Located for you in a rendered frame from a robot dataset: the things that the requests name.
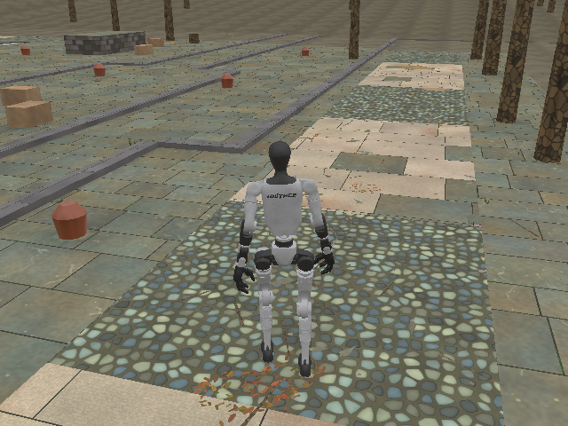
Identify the right robot hand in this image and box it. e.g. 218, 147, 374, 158
314, 251, 335, 275

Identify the robot right foot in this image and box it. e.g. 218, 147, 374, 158
298, 353, 312, 377

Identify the robot right thigh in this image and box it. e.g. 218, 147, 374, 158
296, 248, 314, 319

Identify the right robot upper arm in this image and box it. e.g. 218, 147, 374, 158
300, 178, 324, 227

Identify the robot right forearm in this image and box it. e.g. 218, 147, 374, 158
315, 213, 333, 255

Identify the left robot hand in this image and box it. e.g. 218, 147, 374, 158
233, 265, 255, 294

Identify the robot left forearm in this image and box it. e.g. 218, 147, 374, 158
235, 219, 253, 267

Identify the left robot upper arm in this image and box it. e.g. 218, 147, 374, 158
243, 180, 263, 233

